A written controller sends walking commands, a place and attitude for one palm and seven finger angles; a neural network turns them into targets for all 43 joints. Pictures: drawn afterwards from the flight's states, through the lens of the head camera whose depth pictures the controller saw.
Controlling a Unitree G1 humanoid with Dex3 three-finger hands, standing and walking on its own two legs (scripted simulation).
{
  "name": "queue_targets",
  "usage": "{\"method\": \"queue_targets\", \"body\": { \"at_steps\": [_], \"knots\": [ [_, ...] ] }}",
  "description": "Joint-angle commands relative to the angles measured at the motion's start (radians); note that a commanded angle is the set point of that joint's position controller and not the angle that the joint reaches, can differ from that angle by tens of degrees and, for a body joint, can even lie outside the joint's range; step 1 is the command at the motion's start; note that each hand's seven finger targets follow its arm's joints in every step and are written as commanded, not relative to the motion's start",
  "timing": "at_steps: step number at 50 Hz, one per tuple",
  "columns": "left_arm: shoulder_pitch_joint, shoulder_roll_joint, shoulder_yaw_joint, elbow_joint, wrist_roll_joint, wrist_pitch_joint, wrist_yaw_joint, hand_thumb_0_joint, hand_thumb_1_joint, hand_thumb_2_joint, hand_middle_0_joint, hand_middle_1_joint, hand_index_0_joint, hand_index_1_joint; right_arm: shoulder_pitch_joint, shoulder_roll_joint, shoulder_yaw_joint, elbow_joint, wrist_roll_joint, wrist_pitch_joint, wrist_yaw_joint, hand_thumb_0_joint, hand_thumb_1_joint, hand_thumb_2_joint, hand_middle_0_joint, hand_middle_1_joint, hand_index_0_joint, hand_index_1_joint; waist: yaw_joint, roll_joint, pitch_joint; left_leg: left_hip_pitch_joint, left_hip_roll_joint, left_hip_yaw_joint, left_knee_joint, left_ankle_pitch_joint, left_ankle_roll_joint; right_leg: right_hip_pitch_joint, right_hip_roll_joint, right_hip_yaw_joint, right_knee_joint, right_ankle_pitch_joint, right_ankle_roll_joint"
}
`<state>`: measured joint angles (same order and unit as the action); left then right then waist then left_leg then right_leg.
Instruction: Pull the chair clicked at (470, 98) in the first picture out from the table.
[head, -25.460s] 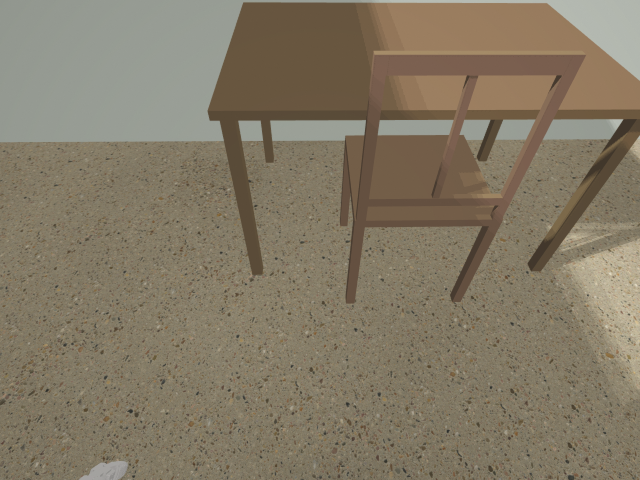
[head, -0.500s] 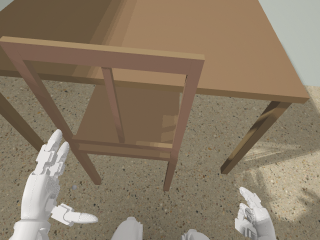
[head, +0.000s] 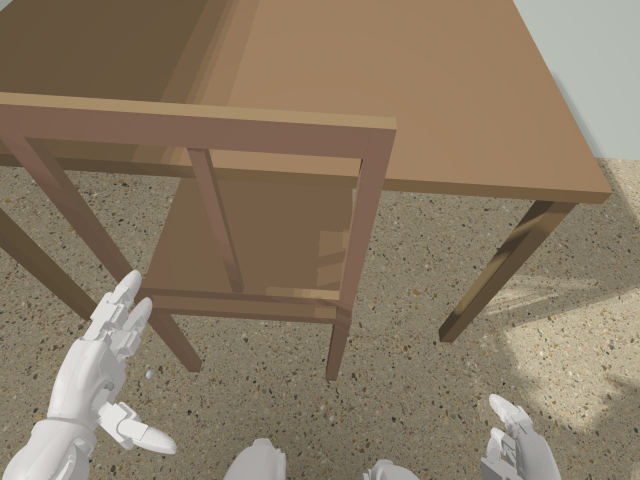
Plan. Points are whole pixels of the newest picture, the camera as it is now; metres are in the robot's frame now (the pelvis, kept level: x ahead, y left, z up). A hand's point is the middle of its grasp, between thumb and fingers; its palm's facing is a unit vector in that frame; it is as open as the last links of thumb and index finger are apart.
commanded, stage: raise the hand toward the chair's back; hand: left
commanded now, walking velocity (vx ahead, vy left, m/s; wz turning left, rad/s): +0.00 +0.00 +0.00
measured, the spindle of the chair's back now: (222, 234) +0.45 +0.16 +0.00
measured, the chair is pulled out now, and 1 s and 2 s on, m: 0.00 0.00 0.00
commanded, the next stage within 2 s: aim the fingers beside a spindle in 0.30 s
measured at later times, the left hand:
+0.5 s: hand (147, 365) +0.24 +0.20 +0.04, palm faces +0.02 -1.00 -0.08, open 16.9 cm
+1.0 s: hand (178, 362) +0.25 +0.17 +0.02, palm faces -0.06 -1.00 -0.04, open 16.9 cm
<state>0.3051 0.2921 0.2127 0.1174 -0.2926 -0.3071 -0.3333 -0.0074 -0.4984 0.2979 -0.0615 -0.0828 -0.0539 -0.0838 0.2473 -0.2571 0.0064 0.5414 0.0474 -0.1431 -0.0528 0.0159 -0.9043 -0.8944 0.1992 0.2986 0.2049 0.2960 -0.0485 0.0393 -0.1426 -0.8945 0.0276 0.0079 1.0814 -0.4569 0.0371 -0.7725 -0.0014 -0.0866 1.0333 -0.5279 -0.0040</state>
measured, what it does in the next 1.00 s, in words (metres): stands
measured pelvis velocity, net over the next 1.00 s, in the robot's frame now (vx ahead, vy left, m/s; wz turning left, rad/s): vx -0.01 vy -0.01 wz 0.00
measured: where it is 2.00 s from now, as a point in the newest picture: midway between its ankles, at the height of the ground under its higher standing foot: outside the picture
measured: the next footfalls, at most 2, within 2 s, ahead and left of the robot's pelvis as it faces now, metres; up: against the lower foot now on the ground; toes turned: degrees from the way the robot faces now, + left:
none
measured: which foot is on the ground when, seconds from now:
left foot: down 0.00-1.00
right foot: down 0.00-1.00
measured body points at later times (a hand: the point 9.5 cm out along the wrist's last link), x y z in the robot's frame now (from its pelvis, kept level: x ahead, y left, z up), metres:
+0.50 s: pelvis +0.00 -0.02 +0.00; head +0.07 -0.01 +0.44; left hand +0.24 +0.25 +0.05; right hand +0.17 -0.26 -0.09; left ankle +0.04 +0.09 -0.66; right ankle -0.01 -0.12 -0.66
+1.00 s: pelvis -0.01 -0.01 -0.02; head +0.08 +0.00 +0.43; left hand +0.25 +0.23 +0.02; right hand +0.16 -0.27 -0.10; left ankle +0.04 +0.09 -0.66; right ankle -0.01 -0.12 -0.66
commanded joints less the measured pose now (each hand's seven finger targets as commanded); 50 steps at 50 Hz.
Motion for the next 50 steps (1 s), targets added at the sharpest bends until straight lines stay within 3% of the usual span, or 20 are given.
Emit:
{"method": "queue_targets", "body": {
  "at_steps": [1,2,4,7,8,11,14,17,19,20,22,27,31,34,37,39,45,50],
  "knots": [
    [-0.061,0.174,0.141,-0.349,-0.021,-0.172,0.073,0.000,-0.500,0.300,-0.060,-0.080,-0.060,-0.080,-0.039,-0.117,-0.067,-0.141,-0.016,-0.080,-0.003,0.000,-0.900,-0.900,0.200,0.300,0.200,0.300,0.037,0.071,-0.258,0.322,0.000,-0.070,-0.161,0.337,-0.020,0.043,0.020,0.001,-0.117,0.255,-0.021],
    [-0.062,0.191,0.160,-0.328,-0.010,-0.189,0.097,0.000,-0.500,0.300,-0.060,-0.080,-0.060,-0.080,-0.041,-0.117,-0.068,-0.124,-0.022,-0.078,0.000,0.000,-0.900,-0.900,0.200,0.300,0.200,0.300,0.038,0.068,-0.240,0.301,0.001,-0.068,-0.154,0.330,-0.019,0.041,0.022,0.004,-0.115,0.253,-0.023],
    [-0.057,0.135,0.118,-0.253,0.001,-0.209,0.109,0.000,-0.500,0.300,-0.060,-0.080,-0.060,-0.080,-0.042,-0.118,-0.069,-0.114,-0.023,-0.072,0.007,0.000,-0.900,-0.900,0.200,0.300,0.200,0.300,0.018,0.061,-0.185,0.275,0.003,-0.068,-0.147,0.282,-0.022,-0.005,0.020,-0.001,-0.108,0.217,-0.020],
    [-0.028,0.114,0.076,-0.145,0.019,-0.175,0.072,0.000,-0.500,0.300,-0.060,-0.080,-0.060,-0.080,-0.045,-0.137,-0.071,-0.118,-0.016,-0.060,0.012,0.000,-0.900,-0.900,0.200,0.300,0.200,0.300,0.008,0.047,-0.161,0.230,-0.002,-0.057,-0.143,0.207,-0.016,-0.012,0.016,0.010,-0.121,0.179,-0.018],
    [-0.028,0.099,0.051,-0.141,0.014,-0.156,0.048,0.000,-0.500,0.300,-0.060,-0.080,-0.060,-0.080,-0.041,-0.143,-0.070,-0.129,-0.012,-0.056,0.011,0.000,-0.900,-0.900,0.200,0.300,0.200,0.300,0.001,0.042,-0.178,0.232,-0.004,-0.051,-0.142,0.202,-0.014,0.003,0.014,0.015,-0.128,0.192,-0.015],
    [-0.046,0.129,0.057,-0.192,-0.008,-0.110,0.001,0.000,-0.500,0.300,-0.060,-0.080,-0.060,-0.080,-0.046,-0.150,-0.070,-0.155,-0.001,-0.055,0.001,0.000,-0.900,-0.900,0.200,0.300,0.200,0.300,0.008,0.020,-0.230,0.248,-0.012,-0.045,-0.151,0.206,-0.006,0.068,0.011,0.031,-0.157,0.219,-0.011],
    [-0.062,0.162,0.100,-0.281,-0.023,-0.128,0.013,0.000,-0.500,0.300,-0.060,-0.080,-0.060,-0.080,-0.046,-0.138,-0.069,-0.155,-0.004,-0.066,-0.007,0.000,-0.900,-0.900,0.200,0.300,0.200,0.300,0.014,0.021,-0.271,0.278,-0.009,-0.049,-0.146,0.264,-0.004,0.089,0.014,0.029,-0.149,0.268,-0.010],
    [-0.085,0.175,0.135,-0.288,-0.026,-0.176,0.058,0.000,-0.500,0.300,-0.060,-0.080,-0.060,-0.080,-0.051,-0.124,-0.065,-0.128,-0.014,-0.073,-0.010,0.000,-0.900,-0.900,0.200,0.300,0.200,0.300,0.014,0.006,-0.227,0.254,-0.007,-0.051,-0.135,0.253,-0.005,0.066,0.018,0.027,-0.142,0.247,-0.012],
    [-0.084,0.138,0.113,-0.238,-0.019,-0.196,0.069,0.000,-0.500,0.300,-0.060,-0.080,-0.060,-0.080,-0.052,-0.122,-0.063,-0.119,-0.015,-0.072,-0.006,0.000,-0.900,-0.900,0.200,0.300,0.200,0.300,0.007,0.012,-0.191,0.232,-0.007,-0.054,-0.133,0.216,-0.010,0.028,0.017,0.023,-0.133,0.206,-0.012],
    [-0.088,0.129,0.101,-0.221,-0.014,-0.198,0.067,0.000,-0.500,0.300,-0.060,-0.080,-0.060,-0.080,-0.052,-0.124,-0.062,-0.119,-0.016,-0.072,-0.003,0.000,-0.900,-0.900,0.200,0.300,0.200,0.300,0.005,0.027,-0.184,0.226,-0.007,-0.052,-0.128,0.206,-0.010,0.014,0.015,0.025,-0.130,0.197,-0.012],
    [-0.070,0.124,0.093,-0.135,-0.005,-0.178,0.048,0.000,-0.500,0.300,-0.060,-0.080,-0.060,-0.080,-0.055,-0.131,-0.064,-0.114,-0.013,-0.064,-0.001,0.000,-0.900,-0.900,0.200,0.300,0.200,0.300,0.001,0.002,-0.155,0.186,-0.011,-0.043,-0.115,0.173,-0.007,0.009,0.013,0.038,-0.140,0.180,-0.010],
    [-0.099,0.144,0.089,-0.132,-0.019,-0.134,-0.022,0.000,-0.500,0.300,-0.060,-0.080,-0.060,-0.080,-0.055,-0.144,-0.064,-0.133,-0.006,-0.058,-0.007,0.000,-0.900,-0.900,0.200,0.300,0.200,0.300,-0.001,-0.013,-0.222,0.180,-0.016,-0.031,-0.094,0.207,0.001,0.073,0.004,0.069,-0.148,0.244,-0.003],
    [-0.127,0.137,0.080,-0.264,-0.032,-0.183,-0.004,0.000,-0.500,0.300,-0.060,-0.080,-0.060,-0.080,-0.052,-0.129,-0.064,-0.134,-0.012,-0.079,-0.005,0.000,-0.900,-0.900,0.200,0.300,0.200,0.300,0.013,0.058,-0.287,0.251,-0.012,-0.041,-0.095,0.288,-0.001,0.070,0.007,0.048,-0.118,0.303,-0.011],
    [-0.095,0.145,0.108,-0.235,-0.025,-0.207,0.040,0.000,-0.500,0.300,-0.060,-0.080,-0.060,-0.080,-0.052,-0.122,-0.072,-0.114,-0.019,-0.079,0.001,0.000,-0.900,-0.900,0.200,0.300,0.200,0.300,0.013,0.009,-0.272,0.220,-0.008,-0.041,-0.083,0.290,-0.004,0.060,0.009,0.046,-0.104,0.312,-0.007],
    [-0.096,0.123,0.091,-0.124,0.003,-0.196,0.056,0.000,-0.500,0.300,-0.060,-0.080,-0.060,-0.080,-0.060,-0.128,-0.070,-0.102,-0.018,-0.059,0.006,0.000,-0.900,-0.900,0.200,0.300,0.200,0.300,0.002,-0.007,-0.182,0.153,-0.009,-0.040,-0.081,0.208,-0.006,0.000,0.012,0.043,-0.101,0.223,-0.008],
    [-0.118,0.109,0.073,-0.077,0.007,-0.178,0.048,0.000,-0.500,0.300,-0.060,-0.080,-0.060,-0.080,-0.060,-0.135,-0.070,-0.112,-0.015,-0.050,0.009,0.000,-0.900,-0.900,0.200,0.300,0.200,0.300,-0.005,-0.021,-0.164,0.121,-0.012,-0.036,-0.076,0.150,-0.007,-0.022,0.007,0.055,-0.108,0.168,-0.006],
    [-0.185,0.117,0.043,-0.213,-0.006,-0.194,0.030,0.000,-0.500,0.300,-0.060,-0.080,-0.060,-0.080,-0.049,-0.139,-0.067,-0.133,-0.016,-0.059,0.004,0.000,-0.900,-0.900,0.200,0.300,0.200,0.300,0.005,0.043,-0.306,0.195,-0.008,-0.040,-0.068,0.231,-0.002,0.020,0.005,0.054,-0.083,0.242,-0.012],
    [-0.183,0.115,0.061,-0.176,0.003,-0.220,0.073,0.000,-0.500,0.300,-0.060,-0.080,-0.060,-0.080,-0.049,-0.132,-0.067,-0.109,-0.023,-0.058,0.007,0.000,-0.900,-0.900,0.200,0.300,0.200,0.300,0.005,0.013,-0.279,0.167,-0.003,-0.049,-0.054,0.224,-0.007,-0.026,0.011,0.043,-0.059,0.225,-0.011]
  ]
}}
